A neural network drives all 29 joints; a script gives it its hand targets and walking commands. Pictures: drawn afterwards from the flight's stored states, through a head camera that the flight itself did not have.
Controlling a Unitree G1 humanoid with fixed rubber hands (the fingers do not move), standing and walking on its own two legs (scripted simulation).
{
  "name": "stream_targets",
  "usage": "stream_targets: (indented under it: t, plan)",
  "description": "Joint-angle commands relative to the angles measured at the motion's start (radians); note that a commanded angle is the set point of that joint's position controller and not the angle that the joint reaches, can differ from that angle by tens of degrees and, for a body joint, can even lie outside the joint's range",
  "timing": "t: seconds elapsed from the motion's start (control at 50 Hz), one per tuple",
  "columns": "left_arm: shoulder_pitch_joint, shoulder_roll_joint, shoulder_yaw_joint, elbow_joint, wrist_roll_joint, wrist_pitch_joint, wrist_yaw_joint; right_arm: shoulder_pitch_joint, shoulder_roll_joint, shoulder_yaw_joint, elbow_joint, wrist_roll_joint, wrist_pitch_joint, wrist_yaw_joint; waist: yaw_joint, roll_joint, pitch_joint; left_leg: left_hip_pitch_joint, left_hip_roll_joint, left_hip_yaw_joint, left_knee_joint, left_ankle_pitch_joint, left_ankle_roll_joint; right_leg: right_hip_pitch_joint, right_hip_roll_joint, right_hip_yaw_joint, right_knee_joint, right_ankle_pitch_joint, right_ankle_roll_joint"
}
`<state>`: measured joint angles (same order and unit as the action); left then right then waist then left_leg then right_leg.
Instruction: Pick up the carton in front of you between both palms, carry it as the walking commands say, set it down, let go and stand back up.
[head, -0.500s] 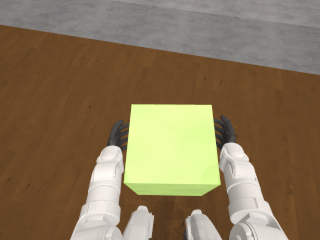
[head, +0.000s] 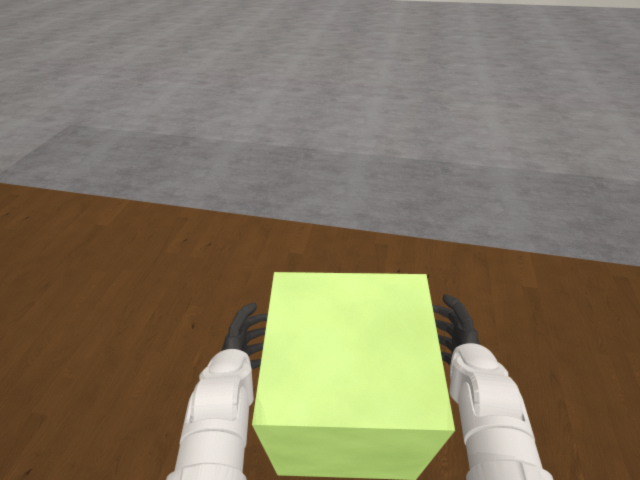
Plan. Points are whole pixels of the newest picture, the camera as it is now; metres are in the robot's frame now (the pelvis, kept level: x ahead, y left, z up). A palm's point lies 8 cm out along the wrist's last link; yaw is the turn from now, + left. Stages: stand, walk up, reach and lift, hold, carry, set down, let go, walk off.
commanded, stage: reach and lift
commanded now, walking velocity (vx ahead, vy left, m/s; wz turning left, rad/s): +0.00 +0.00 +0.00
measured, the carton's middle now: (347, 380) +0.29 +0.00 -0.06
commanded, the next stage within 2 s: hold in 1.00 s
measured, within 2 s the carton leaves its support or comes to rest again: neither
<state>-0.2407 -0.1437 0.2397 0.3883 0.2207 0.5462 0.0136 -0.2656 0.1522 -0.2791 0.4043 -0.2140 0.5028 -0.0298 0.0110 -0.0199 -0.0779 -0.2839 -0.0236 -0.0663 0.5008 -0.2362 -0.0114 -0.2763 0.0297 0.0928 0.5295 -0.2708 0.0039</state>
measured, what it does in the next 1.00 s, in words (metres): stands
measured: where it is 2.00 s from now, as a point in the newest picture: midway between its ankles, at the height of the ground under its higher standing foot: outside the picture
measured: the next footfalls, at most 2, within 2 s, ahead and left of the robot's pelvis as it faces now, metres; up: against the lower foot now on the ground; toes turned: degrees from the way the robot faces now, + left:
left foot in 1.82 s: +0.16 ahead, +0.10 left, +0.00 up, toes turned +8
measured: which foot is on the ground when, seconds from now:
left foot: down 0.00-1.00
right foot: down 0.00-1.00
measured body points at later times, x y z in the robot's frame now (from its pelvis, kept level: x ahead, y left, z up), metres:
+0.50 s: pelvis -0.01 +0.01 +0.01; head -0.03 +0.01 +0.45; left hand +0.30 +0.16 +0.02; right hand +0.30 -0.15 +0.03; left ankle +0.02 +0.13 -0.74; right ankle +0.00 -0.12 -0.74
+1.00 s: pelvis +0.00 +0.00 +0.01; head -0.02 +0.00 +0.46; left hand +0.30 +0.15 +0.03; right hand +0.31 -0.15 +0.04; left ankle +0.02 +0.13 -0.74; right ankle +0.00 -0.12 -0.74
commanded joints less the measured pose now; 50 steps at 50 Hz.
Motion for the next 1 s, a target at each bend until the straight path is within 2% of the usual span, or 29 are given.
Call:
stream_targets:
  t: [0.0, 0.04, 0.06, 0.1, 0.12, 0.14, 0.22, 0.24, 0.26, 0.3, 0.32, 0.4, 0.42, 0.48, 0.5, 0.58, 0.64, 0.68, 0.7, 0.72, 0.8, 0.86, 0.92, 0.98]
  plan:
    - [-0.508, -0.943, -0.568, -0.052, -0.183, 0.012, -0.238, -0.401, 0.99, 0.56, 0.051, 0.147, 0.06, 0.251, -0.003, -0.003, -0.154, 0.207, -0.066, -0.019, -0.087, 0.199, 0.019, 0.076, 0.048, 0.016, -0.138, 0.212, -0.001]
    - [-0.545, -0.93, -0.528, -0.036, -0.161, 0.025, -0.244, -0.44, 0.979, 0.514, 0.083, 0.13, 0.072, 0.259, -0.004, -0.001, -0.086, 0.2, -0.063, -0.016, -0.103, 0.118, 0.021, 0.052, 0.046, 0.011, -0.159, 0.114, -0.006]
    - [-0.565, -0.931, -0.513, -0.042, -0.154, 0.028, -0.246, -0.47, 0.982, 0.511, 0.074, 0.128, 0.076, 0.265, 0.01, 0.007, -0.082, 0.195, -0.062, -0.014, -0.111, 0.084, 0.023, 0.056, 0.043, 0.008, -0.161, 0.08, -0.006]
    - [-0.601, -0.939, -0.494, -0.033, -0.143, 0.028, -0.248, -0.513, 0.982, 0.494, 0.089, 0.127, 0.076, 0.277, 0.008, 0.019, -0.069, 0.208, -0.059, -0.013, -0.106, 0.058, 0.026, 0.034, 0.038, 0.008, -0.16, 0.044, -0.01]
    - [-0.625, -0.944, -0.489, -0.025, -0.137, 0.03, -0.248, -0.525, 0.979, 0.478, 0.098, 0.116, 0.076, 0.278, -0.001, 0.011, -0.091, 0.233, -0.055, -0.014, -0.106, 0.053, 0.024, 0.036, 0.04, 0.005, -0.159, 0.038, -0.015]
    - [-0.624, -0.952, -0.482, -0.017, -0.142, 0.029, -0.251, -0.534, 0.972, 0.477, 0.098, 0.117, 0.072, 0.28, 0.007, 0.019, -0.09, 0.219, -0.057, -0.013, -0.103, 0.057, 0.022, 0.05, 0.038, 0.005, -0.158, 0.043, -0.017]
    - [-0.677, -0.975, -0.5, -0.026, -0.148, 0.028, -0.254, -0.591, 0.982, 0.484, 0.077, 0.124, 0.065, 0.29, -0.009, 0.026, -0.141, 0.24, -0.052, -0.009, -0.098, 0.063, 0.019, 0.059, 0.045, -0.001, -0.151, 0.047, -0.018]
    - [-0.674, -0.969, -0.501, -0.035, -0.154, 0.03, -0.255, -0.581, 0.983, 0.485, 0.076, 0.122, 0.068, 0.292, -0.005, 0.007, -0.155, 0.243, -0.048, -0.011, -0.101, 0.074, 0.021, 0.064, 0.044, -0.004, -0.151, 0.051, -0.014]
    - [-0.681, -0.972, -0.506, -0.033, -0.155, 0.033, -0.253, -0.583, 0.978, 0.479, 0.067, 0.116, 0.071, 0.289, -0.019, 0.004, -0.157, 0.257, -0.043, -0.017, -0.108, 0.068, 0.021, 0.059, 0.048, -0.006, -0.15, 0.046, -0.018]
    - [-0.684, -0.978, -0.503, -0.039, -0.149, 0.04, -0.254, -0.583, 0.977, 0.475, 0.065, 0.113, 0.075, 0.289, -0.018, 0.029, -0.162, 0.26, -0.048, -0.014, -0.109, 0.064, 0.016, 0.069, 0.048, -0.006, -0.155, 0.043, -0.02]
    - [-0.671, -0.978, -0.504, -0.042, -0.149, 0.04, -0.253, -0.579, 0.973, 0.476, 0.069, 0.115, 0.078, 0.294, -0.01, 0.023, -0.16, 0.268, -0.045, -0.015, -0.113, 0.066, 0.019, 0.07, 0.046, -0.007, -0.156, 0.04, -0.019]
    - [-0.646, -0.982, -0.5, -0.045, -0.15, 0.046, -0.25, -0.566, 0.967, 0.495, 0.047, 0.123, 0.088, 0.294, -0.003, 0.025, -0.157, 0.284, -0.046, -0.015, -0.12, 0.123, 0.012, 0.083, 0.049, -0.011, -0.168, 0.087, -0.016]
    - [-0.635, -0.982, -0.503, -0.051, -0.151, 0.05, -0.247, -0.547, 0.96, 0.485, 0.049, 0.118, 0.091, 0.293, -0.011, 0.016, -0.153, 0.288, -0.045, -0.019, -0.124, 0.132, 0.012, 0.095, 0.052, -0.009, -0.17, 0.095, -0.016]
    - [-0.606, -0.973, -0.503, -0.06, -0.15, 0.056, -0.244, -0.537, 0.954, 0.496, 0.025, 0.127, 0.095, 0.294, 0.002, 0.035, -0.161, 0.297, -0.048, -0.012, -0.138, 0.143, 0.013, 0.113, 0.051, -0.009, -0.175, 0.121, -0.011]
    - [-0.617, -0.974, -0.513, -0.072, -0.154, 0.057, -0.242, -0.534, 0.95, 0.493, 0.019, 0.126, 0.097, 0.294, -0.01, 0.023, -0.151, 0.307, -0.045, -0.016, -0.139, 0.153, 0.013, 0.099, 0.055, -0.014, -0.175, 0.123, -0.011]
    - [-0.577, -0.978, -0.511, -0.086, -0.16, 0.062, -0.242, -0.515, 0.949, 0.519, -0.014, 0.138, 0.103, 0.289, 0.005, 0.02, -0.168, 0.325, -0.054, -0.011, -0.146, 0.205, 0.008, 0.137, 0.058, -0.01, -0.187, 0.177, -0.004]
    - [-0.562, -0.961, -0.53, -0.121, -0.17, 0.068, -0.242, -0.471, 0.941, 0.515, -0.03, 0.137, 0.11, 0.284, -0.008, 0.015, -0.174, 0.34, -0.054, -0.013, -0.149, 0.259, 0.008, 0.151, 0.057, -0.009, -0.192, 0.23, -0.003]
    - [-0.537, -0.957, -0.533, -0.144, -0.174, 0.071, -0.242, -0.456, 0.943, 0.528, -0.045, 0.145, 0.115, 0.281, -0.002, 0.017, -0.18, 0.343, -0.056, -0.015, -0.15, 0.269, 0.009, 0.165, 0.054, -0.005, -0.191, 0.254, -0.001]
    - [-0.522, -0.95, -0.54, -0.136, -0.178, 0.076, -0.244, -0.431, 0.944, 0.53, -0.059, 0.142, 0.117, 0.28, -0.015, 0.019, -0.166, 0.336, -0.058, -0.013, -0.155, 0.268, 0.006, 0.17, 0.058, -0.002, -0.197, 0.259, -0.002]
    - [-0.521, -0.939, -0.54, -0.151, -0.175, 0.077, -0.243, -0.446, 0.947, 0.532, -0.065, 0.151, 0.12, 0.279, 0.001, 0.013, -0.173, 0.344, -0.056, -0.013, -0.157, 0.273, 0.009, 0.17, 0.058, -0.008, -0.196, 0.257, 0.001]
    - [-0.503, -0.931, -0.554, -0.175, -0.187, 0.088, -0.243, -0.417, 0.945, 0.549, -0.097, 0.157, 0.131, 0.274, -0.008, 0.012, -0.167, 0.347, -0.061, -0.011, -0.165, 0.283, 0.01, 0.178, 0.059, -0.003, -0.199, 0.293, 0.007]
    - [-0.495, -0.909, -0.535, -0.189, -0.173, 0.095, -0.246, -0.423, 0.959, 0.552, -0.104, 0.162, 0.145, 0.269, 0.012, -0.003, -0.161, 0.322, -0.065, -0.01, -0.166, 0.266, 0.016, 0.207, 0.052, 0.003, -0.204, 0.302, 0.011]
    - [-0.489, -0.921, -0.556, -0.204, -0.192, 0.103, -0.245, -0.405, 0.947, 0.565, -0.121, 0.168, 0.152, 0.267, -0.001, 0.011, -0.168, 0.347, -0.065, -0.011, -0.162, 0.277, 0.014, 0.192, 0.05, 0.008, -0.204, 0.314, 0.012]
    - [-0.493, -0.913, -0.581, -0.234, -0.204, 0.112, -0.244, -0.392, 0.945, 0.572, -0.139, 0.173, 0.161, 0.26, -0.012, -0.003, -0.166, 0.337, -0.068, -0.01, -0.162, 0.288, 0.007, 0.225, 0.052, 0.004, -0.208, 0.33, 0.01]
